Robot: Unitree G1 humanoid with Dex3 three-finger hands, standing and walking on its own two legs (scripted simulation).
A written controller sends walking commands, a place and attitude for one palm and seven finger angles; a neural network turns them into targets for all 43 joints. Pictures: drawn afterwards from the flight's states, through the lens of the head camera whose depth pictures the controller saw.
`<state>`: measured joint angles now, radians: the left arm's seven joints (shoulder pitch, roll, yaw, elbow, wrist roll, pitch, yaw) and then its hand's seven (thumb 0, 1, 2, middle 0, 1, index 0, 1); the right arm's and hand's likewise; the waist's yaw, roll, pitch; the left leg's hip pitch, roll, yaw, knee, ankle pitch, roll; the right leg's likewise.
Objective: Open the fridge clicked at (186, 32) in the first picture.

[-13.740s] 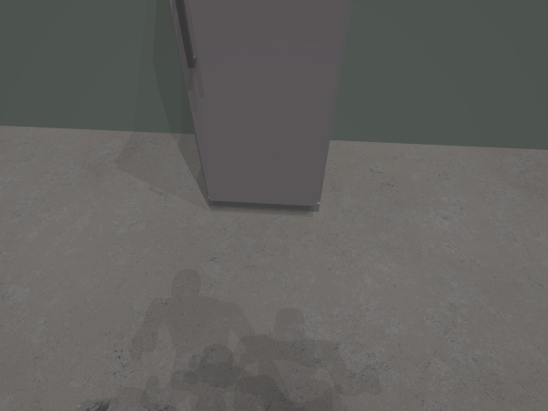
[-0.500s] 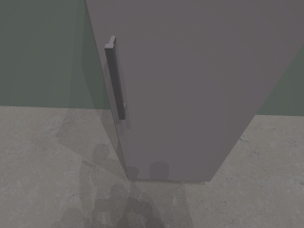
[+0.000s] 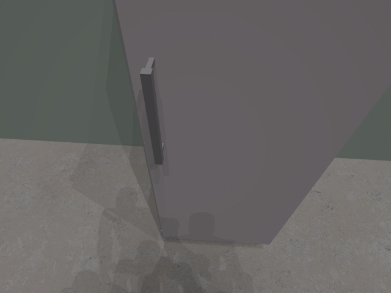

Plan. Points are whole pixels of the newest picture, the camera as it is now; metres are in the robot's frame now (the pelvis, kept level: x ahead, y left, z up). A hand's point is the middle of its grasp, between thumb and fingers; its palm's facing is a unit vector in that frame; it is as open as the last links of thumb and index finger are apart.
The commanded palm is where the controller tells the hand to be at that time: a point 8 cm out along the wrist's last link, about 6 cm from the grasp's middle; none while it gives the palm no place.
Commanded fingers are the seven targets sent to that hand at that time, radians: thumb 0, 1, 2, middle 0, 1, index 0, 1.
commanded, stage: look again from close up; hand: left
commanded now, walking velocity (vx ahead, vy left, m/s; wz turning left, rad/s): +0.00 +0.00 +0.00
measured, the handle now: (155, 118) +0.44 +0.12 +0.13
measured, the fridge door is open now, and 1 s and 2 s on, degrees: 0 0 0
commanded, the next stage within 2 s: raise the hand to about handle height in 0.82 s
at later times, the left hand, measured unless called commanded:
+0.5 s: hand out of the picture -0.01 +0.17 -0.17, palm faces +0.01 -0.98 -0.20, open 7.3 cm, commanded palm none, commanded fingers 0.00 0.90 0.90 -0.20 -0.30 -0.20 -0.30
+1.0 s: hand out of the picture +0.05 +0.18 -0.13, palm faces +0.17 -0.96 -0.21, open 7.4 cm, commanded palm +0.09 +0.22 -0.06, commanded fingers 0.00 0.78 0.85 -0.21 -0.38 -0.21 -0.38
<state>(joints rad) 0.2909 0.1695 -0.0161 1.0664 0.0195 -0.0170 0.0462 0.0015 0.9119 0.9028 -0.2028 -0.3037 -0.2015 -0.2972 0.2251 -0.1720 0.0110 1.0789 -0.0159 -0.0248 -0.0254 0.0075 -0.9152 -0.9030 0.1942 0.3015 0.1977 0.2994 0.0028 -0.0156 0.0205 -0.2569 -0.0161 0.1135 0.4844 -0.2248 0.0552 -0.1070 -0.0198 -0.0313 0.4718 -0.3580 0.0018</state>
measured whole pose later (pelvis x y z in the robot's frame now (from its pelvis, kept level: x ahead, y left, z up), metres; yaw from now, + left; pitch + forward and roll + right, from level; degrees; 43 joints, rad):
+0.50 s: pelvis +0.00 +0.00 +0.00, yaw +0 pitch -1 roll +0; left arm 0.31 0.17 -0.02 1.10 0.02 -0.01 0.04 0.00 0.91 0.90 -0.20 -0.30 -0.20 -0.30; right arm 0.23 -0.17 0.01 1.12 -0.01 -0.02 -0.03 0.01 -0.91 -0.90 0.20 0.30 0.20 0.30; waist 0.01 -0.02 0.03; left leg -0.23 -0.02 0.11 0.44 -0.20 0.05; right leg -0.09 -0.02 -0.04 0.43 -0.33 0.00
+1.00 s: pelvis -0.01 -0.01 +0.00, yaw +1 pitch -1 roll +1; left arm 0.45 0.17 0.01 0.55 -0.07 0.06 0.06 0.01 0.90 0.90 -0.21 -0.31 -0.21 -0.30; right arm 0.30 -0.18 0.02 0.96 0.02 -0.11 -0.06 0.01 -0.91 -0.90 0.20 0.30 0.20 0.30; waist 0.01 -0.01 0.04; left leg -0.27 -0.01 0.10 0.47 -0.19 0.04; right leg -0.13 -0.02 -0.05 0.49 -0.34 -0.01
